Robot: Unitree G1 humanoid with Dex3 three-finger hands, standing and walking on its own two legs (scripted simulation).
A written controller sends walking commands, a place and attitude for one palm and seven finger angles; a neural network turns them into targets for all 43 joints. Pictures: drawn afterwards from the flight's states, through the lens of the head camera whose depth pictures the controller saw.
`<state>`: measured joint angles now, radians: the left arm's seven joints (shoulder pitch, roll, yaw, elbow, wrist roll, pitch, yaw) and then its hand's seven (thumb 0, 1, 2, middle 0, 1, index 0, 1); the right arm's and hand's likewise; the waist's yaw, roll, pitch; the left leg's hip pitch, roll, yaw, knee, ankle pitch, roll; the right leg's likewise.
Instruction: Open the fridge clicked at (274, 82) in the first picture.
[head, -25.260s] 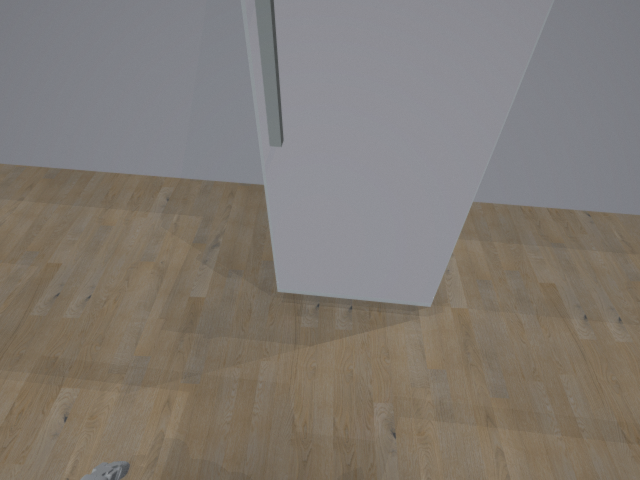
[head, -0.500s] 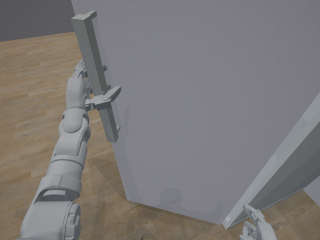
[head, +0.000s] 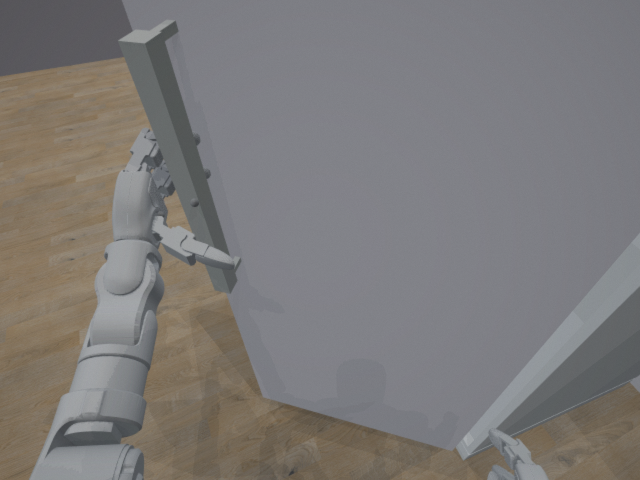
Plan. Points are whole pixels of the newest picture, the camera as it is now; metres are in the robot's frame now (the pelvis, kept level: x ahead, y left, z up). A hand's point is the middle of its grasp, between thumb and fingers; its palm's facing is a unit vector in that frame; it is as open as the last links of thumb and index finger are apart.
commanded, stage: slip the hand off the handle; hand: left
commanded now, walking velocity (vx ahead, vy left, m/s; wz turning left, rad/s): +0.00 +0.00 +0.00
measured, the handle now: (203, 186) +0.43 +0.17 +0.16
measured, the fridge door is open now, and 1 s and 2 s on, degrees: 54 54 54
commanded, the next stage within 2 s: draw the hand back to the body in 1.24 s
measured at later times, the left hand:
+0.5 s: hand (131, 208) +0.37 +0.24 +0.17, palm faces +0.16 -0.98 -0.13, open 14.7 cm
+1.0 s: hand (104, 262) +0.29 +0.24 +0.18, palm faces +0.16 -0.98 -0.13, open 14.7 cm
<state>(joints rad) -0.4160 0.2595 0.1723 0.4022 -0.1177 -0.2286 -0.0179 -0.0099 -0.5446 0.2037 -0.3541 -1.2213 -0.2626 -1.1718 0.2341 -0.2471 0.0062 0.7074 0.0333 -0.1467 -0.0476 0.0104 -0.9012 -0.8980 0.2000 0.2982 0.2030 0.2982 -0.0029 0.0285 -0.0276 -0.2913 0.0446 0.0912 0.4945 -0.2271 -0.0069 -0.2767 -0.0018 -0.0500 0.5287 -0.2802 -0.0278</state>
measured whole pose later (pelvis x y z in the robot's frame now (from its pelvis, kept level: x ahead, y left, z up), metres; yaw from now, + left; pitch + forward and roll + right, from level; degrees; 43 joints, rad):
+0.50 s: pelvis +0.01 +0.02 +0.00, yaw +0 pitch +2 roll +0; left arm -0.37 0.36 0.28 0.39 -0.16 -0.21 -0.14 -0.01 -0.55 0.20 -0.26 -1.15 -0.25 -1.15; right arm 0.23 -0.25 0.02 0.68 0.05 -0.12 -0.08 0.01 -0.90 -0.90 0.20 0.30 0.20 0.30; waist 0.00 0.02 -0.04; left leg -0.31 0.03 0.09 0.54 -0.27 0.01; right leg -0.27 -0.02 -0.05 0.54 -0.30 0.00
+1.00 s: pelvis +0.00 +0.02 +0.00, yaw +1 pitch -1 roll +0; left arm -0.05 0.29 0.24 0.00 -0.20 -0.15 -0.13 -0.01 -0.55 0.20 -0.26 -1.15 -0.25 -1.15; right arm 0.20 -0.23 0.04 0.65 0.04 -0.18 -0.07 0.01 -0.90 -0.90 0.20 0.30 0.20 0.30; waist 0.04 0.03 -0.05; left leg -0.28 0.02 0.08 0.56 -0.27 0.02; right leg -0.23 -0.02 -0.06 0.54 -0.30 0.00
